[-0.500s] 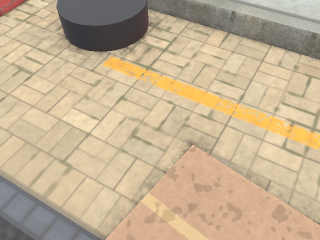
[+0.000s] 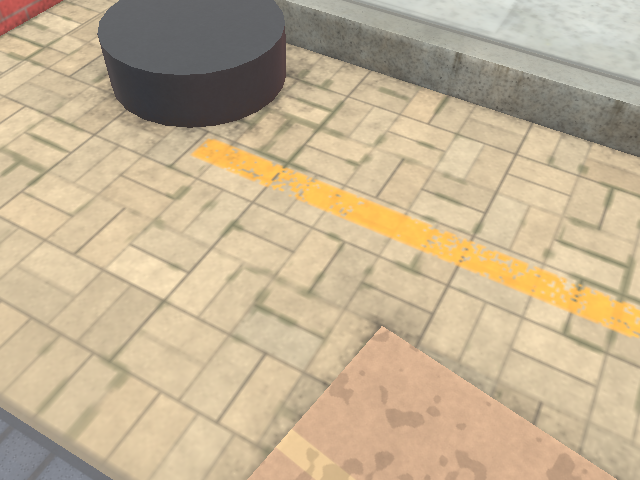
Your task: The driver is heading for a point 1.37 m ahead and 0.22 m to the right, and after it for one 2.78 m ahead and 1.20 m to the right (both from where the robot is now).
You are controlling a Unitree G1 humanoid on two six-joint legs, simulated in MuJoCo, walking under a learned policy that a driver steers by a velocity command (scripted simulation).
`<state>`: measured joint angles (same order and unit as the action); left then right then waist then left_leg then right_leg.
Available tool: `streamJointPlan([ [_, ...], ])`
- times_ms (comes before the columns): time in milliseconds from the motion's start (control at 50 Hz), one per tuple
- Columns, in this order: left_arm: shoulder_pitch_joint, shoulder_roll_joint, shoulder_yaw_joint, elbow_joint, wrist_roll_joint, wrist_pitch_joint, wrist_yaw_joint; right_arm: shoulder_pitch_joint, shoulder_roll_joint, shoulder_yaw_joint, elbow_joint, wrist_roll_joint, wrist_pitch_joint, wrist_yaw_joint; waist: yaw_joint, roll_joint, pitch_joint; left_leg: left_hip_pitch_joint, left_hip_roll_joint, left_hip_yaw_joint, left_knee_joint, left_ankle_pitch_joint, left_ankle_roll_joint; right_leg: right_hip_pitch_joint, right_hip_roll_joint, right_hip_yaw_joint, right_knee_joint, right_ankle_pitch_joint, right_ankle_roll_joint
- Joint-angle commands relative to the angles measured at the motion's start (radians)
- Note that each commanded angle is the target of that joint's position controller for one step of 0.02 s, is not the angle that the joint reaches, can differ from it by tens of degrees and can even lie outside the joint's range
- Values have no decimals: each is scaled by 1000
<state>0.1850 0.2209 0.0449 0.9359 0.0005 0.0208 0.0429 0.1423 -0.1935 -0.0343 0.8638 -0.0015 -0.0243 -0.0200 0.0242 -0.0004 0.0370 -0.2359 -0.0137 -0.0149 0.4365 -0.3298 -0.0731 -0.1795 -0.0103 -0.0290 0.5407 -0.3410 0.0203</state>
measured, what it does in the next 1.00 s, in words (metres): lifts its left foot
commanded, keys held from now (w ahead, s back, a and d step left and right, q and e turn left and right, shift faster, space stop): no key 0.42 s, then w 0.58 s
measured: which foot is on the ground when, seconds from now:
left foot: down 0.00-0.66, up 0.68-1.00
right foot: down 0.00-1.00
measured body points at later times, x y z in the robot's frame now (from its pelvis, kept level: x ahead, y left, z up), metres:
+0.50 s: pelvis +0.00 +0.01 +0.00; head +0.00 +0.02 +0.45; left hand +0.00 +0.26 -0.16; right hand +0.07 -0.24 -0.14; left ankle +0.03 +0.10 -0.74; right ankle -0.03 -0.13 -0.73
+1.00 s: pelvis +0.07 +0.01 +0.01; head +0.08 +0.00 +0.46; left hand -0.01 +0.24 -0.14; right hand +0.28 -0.22 -0.10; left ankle +0.17 +0.15 -0.70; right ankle -0.05 -0.10 -0.74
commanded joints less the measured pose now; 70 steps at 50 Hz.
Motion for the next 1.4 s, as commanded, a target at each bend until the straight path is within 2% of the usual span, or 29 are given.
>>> streamJointPlan([
  [20, 23, 87, 27, 1, -2, 0, 10, -11, -121, -32, -20, 2, -9, -5, 2, 22, -66, 130, 103, -112, -60, 329, 84, -51, -30, 50, -89, 115, -28],
  [420, 69, 67, 43, 169, -5, -16, 24, 16, -116, -31, 125, 2, 12, -23, -3, 31, -7, 100, 76, -102, -153, 48, 74, -62, -30, 37, -137, 87, -31],
  [460, 106, 61, 45, 189, -10, -13, 27, 50, -139, -40, 142, 7, 17, -28, -6, 63, -27, 104, 76, -116, -178, -165, 92, -79, 8, -14, -78, -53, -40],
  [520, 106, 48, 42, 176, -15, -20, 22, 93, -203, -65, 143, 19, 11, -29, -15, 160, -1, 57, 236, -335, -298, -399, 198, -157, 9, -51, 129, -100, -74],
  [560, 134, 54, 46, 178, -17, -27, 8, 64, -198, -70, 125, 17, -4, -28, 10, 170, -4, 1, 296, -386, -347, -344, 236, -153, -34, -15, 281, -160, -98],
  [600, 202, 52, 47, 194, -18, -33, 5, -56, -176, -66, 79, 27, -12, -20, 78, 145, -12, -76, 244, -279, -338, -226, 200, -54, -43, -39, 207, -171, -121],
  [640, 411, 32, 47, 281, 12, -32, 12, -187, -152, -62, 35, 29, -2, -17, 182, 109, 5, -231, 64, -39, -195, -164, 98, 209, 29, -178, -123, -34, -136],
  [660, 520, 21, 47, 328, 23, -38, 9, -190, -115, -59, 29, 26, 6, -18, 202, -46, -4, -396, -30, 60, 117, -175, 64, 385, -6, -79, -181, -45, -136],
  [680, 501, 35, 42, 284, 3, -53, 7, -150, -55, -39, 28, 26, 15, 0, 154, -209, -52, -533, -35, 58, 496, -196, 68, 401, -233, 255, -201, -204, -152],
  [700, 367, 114, 35, 204, 4, -79, 7, -130, -9, -23, -17, 63, 14, 16, 65, -281, 30, -602, -9, -96, 532, -161, 102, 206, -377, 524, -368, -310, -269],
  [720, 240, 116, 30, 165, 16, -94, 6, -128, -58, -25, -34, 76, 6, 17, 0, -231, 105, -618, 29, -103, 574, -88, 107, 149, -416, 532, -441, -283, -292],
  [740, 163, 120, 30, 149, 26, -100, 2, -136, -125, -41, -31, 66, 1, 9, -32, -189, 124, -606, 68, -96, 606, -5, 92, 99, -401, 480, -463, -220, -280],
  [760, 138, 120, 28, 134, 26, -102, -1, -124, -163, -56, -2, 40, 1, 4, -43, -102, 87, -559, 86, -76, 631, 64, 68, 102, -347, 376, -453, -124, -252],
  [780, 161, 106, 24, 130, 18, -108, -1, -113, -168, -63, 22, 19, 5, 10, -28, -87, 68, -520, 83, -34, 643, 129, 38, 98, -289, 262, -446, -27, -241],
  [800, 205, 77, 15, 139, 9, -111, 2, -104, -151, -65, 40, 14, 11, 19, -20, -91, 52, -479, 79, -1, 645, 177, 15, 103, -243, 185, -442, 15, -233],
  [840, 284, 53, 3, 152, 6, -111, 14, -155, -105, -58, 34, 28, 13, 30, -2, -92, 63, -484, 81, 28, 579, 234, -3, 139, -210, 119, -445, 46, -222],
  [900, 302, 88, 4, 137, 13, -100, 21, -278, -51, -36, 4, 38, 0, 41, 20, -108, 75, -394, 61, 77, 349, 254, -6, 126, -190, 61, -458, 91, -217],
  [1000, 276, 144, 34, 130, -12, -89, 7, -294, -91, -41, -9, 40, -11, 51, -1, -161, 78, -258, 59, 114, 183, 116, 40, 155, -251, 40, -419, 94, -239],
  [1040, 225, 151, 44, 117, -14, -79, 1, -149, -118, -58, 31, 44, -15, 51, -76, -183, 32, -88, 31, 142, 110, 33, 64, 128, -251, 15, -252, 213, -230],
  [1060, 201, 140, 41, 111, 0, -74, -6, 35, -158, -86, 94, 56, -14, 48, -149, -151, -62, 127, 30, 109, 67, 13, 87, 70, -210, -10, -25, 323, -217],
  [1080, 162, 118, 32, 96, 17, -76, -14, 223, -202, -109, 148, 72, -9, 43, -230, -86, -173, 416, 118, -3, 91, -11, 104, -146, -164, -25, 276, 211, -178],
  [1100, 202, -14, 6, 53, -11, -93, -33, 255, -273, -109, 159, 31, -17, 44, -139, 237, -211, 542, 337, -443, -50, -330, 234, -511, -10, -46, 651, -160, -112],
  [1120, 127, 16, 10, 21, -52, -122, -37, 215, -217, -85, 168, 24, -47, 58, -151, 207, -153, 443, 371, -636, -206, -365, 272, -615, 8, 133, 816, -174, -133],
  [1140, 48, 68, 24, -26, -78, -137, -41, 157, -144, -58, 172, 17, -68, 66, -112, 171, -60, 334, 363, -520, -236, -272, 247, -664, -37, 138, 843, -92, -152],
  [1160, 34, 87, 29, -37, -71, -138, -35, 82, -90, -35, 167, 16, -85, 75, -62, 120, -30, 236, 322, -395, -243, -123, 220, -625, -92, 105, 815, -6, -153],
  [1200, 61, 94, 37, -37, -41, -120, -27, 4, -55, -15, 161, 6, -96, 74, -2, 107, -20, 113, 258, -248, -267, 27, 193, -548, -148, 105, 720, 100, -142],
  [1240, 64, 77, 34, -43, -35, -100, -35, 47, -80, -14, 184, -2, -98, 60, 11, 91, -4, 74, 234, -194, -307, 107, 205, -535, -159, 90, 679, 171, -123],
  [1300, -37, 91, 34, -78, -22, -89, -35, 141, -122, -16, 207, -7, -100, 30, -20, 56, 50, 95, 220, -139, -342, 252, 214, -629, -160, 83, 552, 307, -89],
  [1400, -265, 55, 13, -153, -19, -108, -56, 261, -122, -3, 213, 0, -97, 8, -89, 54, 94, 129, 167, -23, -369, 424, 204, -551, -98, -7, 173, 486, -62],
])
Velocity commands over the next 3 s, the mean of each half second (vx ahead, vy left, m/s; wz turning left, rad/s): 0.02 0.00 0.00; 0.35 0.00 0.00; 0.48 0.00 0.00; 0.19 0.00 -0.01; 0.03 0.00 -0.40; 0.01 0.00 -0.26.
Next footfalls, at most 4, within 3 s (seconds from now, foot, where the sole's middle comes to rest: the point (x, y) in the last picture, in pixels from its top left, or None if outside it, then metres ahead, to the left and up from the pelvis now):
1.08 left None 0.21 0.15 -0.77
1.58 right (366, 437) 0.60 -0.07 -0.77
1.98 left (260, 433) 0.60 0.16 -0.78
2.36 right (386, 438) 0.60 -0.11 -0.77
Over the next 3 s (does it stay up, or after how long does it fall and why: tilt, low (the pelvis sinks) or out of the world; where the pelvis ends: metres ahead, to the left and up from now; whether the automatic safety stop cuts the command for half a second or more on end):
stays up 0.58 0.01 0.00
